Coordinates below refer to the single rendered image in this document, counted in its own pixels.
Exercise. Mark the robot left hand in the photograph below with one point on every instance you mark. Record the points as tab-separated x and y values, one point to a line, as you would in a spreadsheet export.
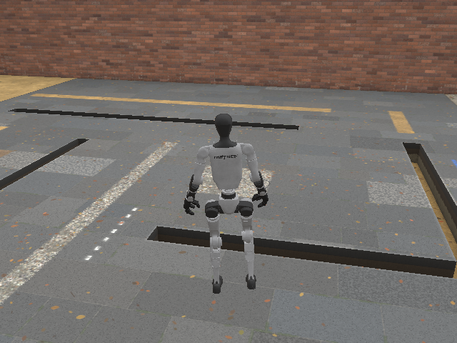
188	204

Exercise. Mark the left robot foot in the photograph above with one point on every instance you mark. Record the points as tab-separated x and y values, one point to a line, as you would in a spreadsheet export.
216	286

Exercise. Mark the robot right hand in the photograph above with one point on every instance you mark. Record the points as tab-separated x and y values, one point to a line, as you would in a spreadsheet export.
258	197

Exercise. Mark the robot left forearm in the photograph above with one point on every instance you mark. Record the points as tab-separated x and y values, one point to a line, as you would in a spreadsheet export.
192	190

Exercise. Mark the right robot upper arm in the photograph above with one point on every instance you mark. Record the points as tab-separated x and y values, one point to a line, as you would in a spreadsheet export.
251	159

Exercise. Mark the robot right forearm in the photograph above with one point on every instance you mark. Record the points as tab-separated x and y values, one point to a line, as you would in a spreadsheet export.
260	186

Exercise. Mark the left robot upper arm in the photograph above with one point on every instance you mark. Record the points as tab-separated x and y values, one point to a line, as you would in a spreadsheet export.
203	153

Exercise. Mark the robot head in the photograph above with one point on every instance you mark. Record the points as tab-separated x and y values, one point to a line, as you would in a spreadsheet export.
223	123

